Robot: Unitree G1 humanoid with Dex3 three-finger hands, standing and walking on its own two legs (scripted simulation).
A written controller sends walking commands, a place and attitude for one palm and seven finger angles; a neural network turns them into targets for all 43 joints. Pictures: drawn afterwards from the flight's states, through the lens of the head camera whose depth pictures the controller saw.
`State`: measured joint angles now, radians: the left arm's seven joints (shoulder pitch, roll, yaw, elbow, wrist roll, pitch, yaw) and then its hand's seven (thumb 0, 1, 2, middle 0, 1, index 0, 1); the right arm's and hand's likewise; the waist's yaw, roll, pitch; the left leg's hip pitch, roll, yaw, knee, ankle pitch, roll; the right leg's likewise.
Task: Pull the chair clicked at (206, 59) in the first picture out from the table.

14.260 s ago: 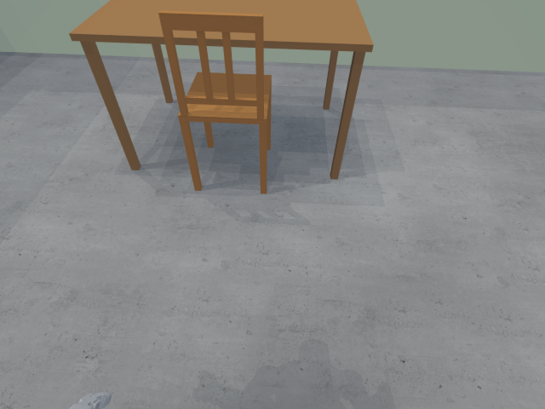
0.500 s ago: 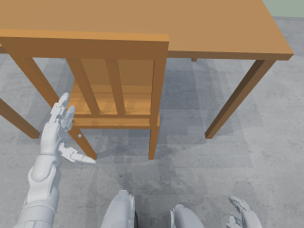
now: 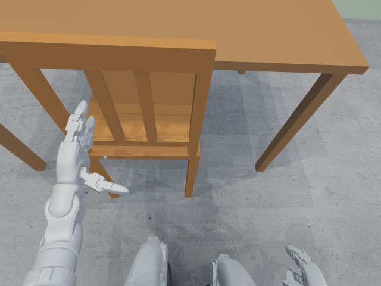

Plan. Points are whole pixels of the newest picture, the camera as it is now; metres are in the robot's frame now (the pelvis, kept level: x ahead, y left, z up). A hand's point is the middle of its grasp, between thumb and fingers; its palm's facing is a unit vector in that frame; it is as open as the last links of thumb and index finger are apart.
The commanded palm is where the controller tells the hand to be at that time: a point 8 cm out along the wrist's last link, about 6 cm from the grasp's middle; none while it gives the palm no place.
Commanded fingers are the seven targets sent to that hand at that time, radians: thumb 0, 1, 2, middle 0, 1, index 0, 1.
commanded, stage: push the fingers through the gap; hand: left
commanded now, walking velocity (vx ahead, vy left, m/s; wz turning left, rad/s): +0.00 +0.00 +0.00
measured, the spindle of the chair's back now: (108, 109) +0.49 +0.21 +0.01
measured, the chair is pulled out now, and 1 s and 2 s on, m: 0.00 0.00 0.00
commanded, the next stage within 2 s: hook a spindle and tug to test in 1.32 s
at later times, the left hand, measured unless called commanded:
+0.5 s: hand (108, 134) +0.42 +0.19 +0.02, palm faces +0.05 -1.00 -0.05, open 16.9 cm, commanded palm +0.40 +0.23 +0.02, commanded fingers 0.00 -0.50 0.30 -0.06 -0.08 -0.06 -0.08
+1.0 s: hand (111, 116) +0.46 +0.20 +0.02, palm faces +0.07 -1.00 -0.02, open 16.9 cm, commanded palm +0.44 +0.23 +0.02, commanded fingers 0.00 -0.50 0.30 -0.06 -0.08 -0.06 -0.08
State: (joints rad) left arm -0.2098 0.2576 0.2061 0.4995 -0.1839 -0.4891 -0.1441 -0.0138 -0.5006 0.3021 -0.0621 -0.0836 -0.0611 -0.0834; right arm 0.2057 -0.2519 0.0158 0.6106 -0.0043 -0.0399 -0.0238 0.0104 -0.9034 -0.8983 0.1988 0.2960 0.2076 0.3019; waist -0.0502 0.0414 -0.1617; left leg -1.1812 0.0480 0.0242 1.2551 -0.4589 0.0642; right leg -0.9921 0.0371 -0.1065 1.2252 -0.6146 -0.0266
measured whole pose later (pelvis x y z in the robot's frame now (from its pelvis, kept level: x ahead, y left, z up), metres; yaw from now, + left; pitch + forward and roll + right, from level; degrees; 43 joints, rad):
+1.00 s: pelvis +0.00 +0.00 -0.01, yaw -1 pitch +26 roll -5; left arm -0.65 0.40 0.36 0.94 -0.14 -0.49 -0.19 -0.01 -0.50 0.30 -0.06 -0.08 -0.06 -0.08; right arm 0.27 -0.26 0.02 0.65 -0.02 0.05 0.00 0.01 -0.90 -0.90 0.20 0.30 0.21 0.30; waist -0.11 0.05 -0.15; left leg -1.28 0.06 0.02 1.29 -0.47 0.06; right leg -1.09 0.05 -0.11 1.25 -0.62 -0.03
